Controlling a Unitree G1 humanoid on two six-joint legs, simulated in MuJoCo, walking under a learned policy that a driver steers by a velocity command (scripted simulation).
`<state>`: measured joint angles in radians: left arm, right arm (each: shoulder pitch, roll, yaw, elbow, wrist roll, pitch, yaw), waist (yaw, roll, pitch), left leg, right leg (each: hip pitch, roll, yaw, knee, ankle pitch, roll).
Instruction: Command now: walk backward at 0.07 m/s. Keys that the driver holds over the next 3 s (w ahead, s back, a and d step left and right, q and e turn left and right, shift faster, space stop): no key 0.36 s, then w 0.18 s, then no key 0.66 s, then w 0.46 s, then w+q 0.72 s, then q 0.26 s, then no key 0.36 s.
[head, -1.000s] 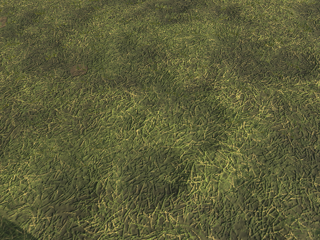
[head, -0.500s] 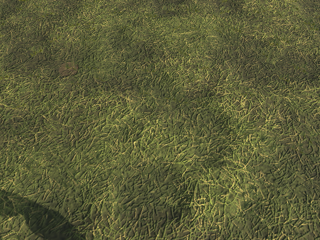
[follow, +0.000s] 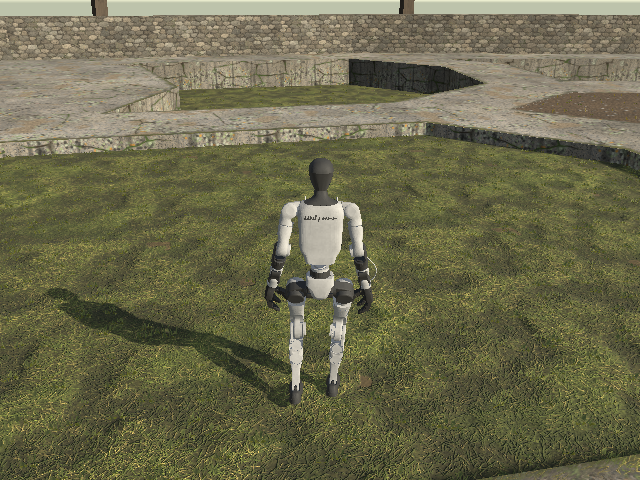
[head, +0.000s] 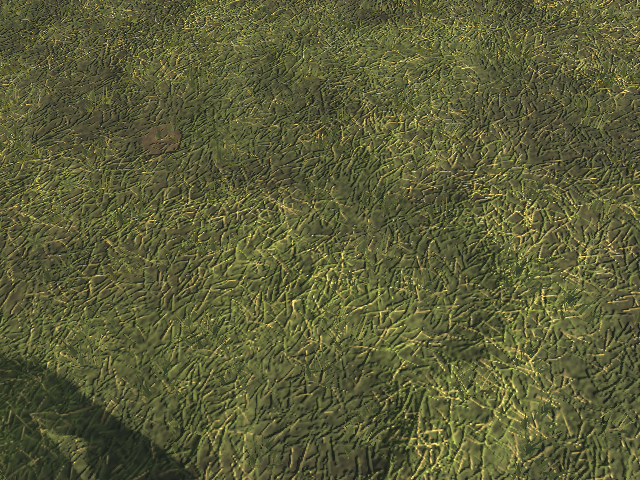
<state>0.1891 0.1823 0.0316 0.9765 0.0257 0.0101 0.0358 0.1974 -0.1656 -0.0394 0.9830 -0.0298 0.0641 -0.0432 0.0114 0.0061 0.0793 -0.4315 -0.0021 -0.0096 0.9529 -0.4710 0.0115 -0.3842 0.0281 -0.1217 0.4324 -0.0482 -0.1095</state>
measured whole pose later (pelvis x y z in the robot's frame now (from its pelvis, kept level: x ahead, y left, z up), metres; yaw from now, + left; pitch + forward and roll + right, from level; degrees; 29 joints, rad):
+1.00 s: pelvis +0.02 +0.05 +0.01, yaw -1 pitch -2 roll +1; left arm 0.25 0.15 0.00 1.07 0.01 0.00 0.04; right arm 0.30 -0.13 0.01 1.05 -0.01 -0.04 -0.04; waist 0.00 -0.03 0.05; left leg -0.17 -0.06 0.07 0.43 -0.23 0.07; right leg -0.20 -0.02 -0.01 0.49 -0.25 -0.01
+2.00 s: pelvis +0.34 -0.04 +0.01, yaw +7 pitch -1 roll -1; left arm 0.30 0.19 0.06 0.96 0.02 -0.10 0.00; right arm 0.25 -0.23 -0.06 0.94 -0.03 -0.03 0.03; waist -0.01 0.04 0.04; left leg -0.55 0.06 0.00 1.15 -0.22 0.10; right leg -0.16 0.03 -0.18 0.35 -0.19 -0.08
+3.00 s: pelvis +0.75 +0.07 +0.00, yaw +36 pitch -1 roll +1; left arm 0.17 0.23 0.01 0.76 0.01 -0.02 0.02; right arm 0.24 -0.27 -0.05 0.84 -0.02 0.02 -0.02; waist -0.02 0.03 0.09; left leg -0.30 -0.14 -0.11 0.98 -0.54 0.03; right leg -0.33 0.02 -0.04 0.50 -0.16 -0.06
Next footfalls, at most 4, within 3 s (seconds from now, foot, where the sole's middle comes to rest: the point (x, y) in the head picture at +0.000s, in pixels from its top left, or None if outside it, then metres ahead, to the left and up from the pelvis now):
0.12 left None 0.07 0.13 -0.77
0.46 right None -0.06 -0.09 -0.77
1.00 right None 0.07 -0.07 -0.77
1.78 right None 0.40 -0.11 -0.77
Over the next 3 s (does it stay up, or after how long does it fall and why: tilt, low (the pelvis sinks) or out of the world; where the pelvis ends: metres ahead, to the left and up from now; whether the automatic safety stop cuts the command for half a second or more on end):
stays up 0.75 0.07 0.00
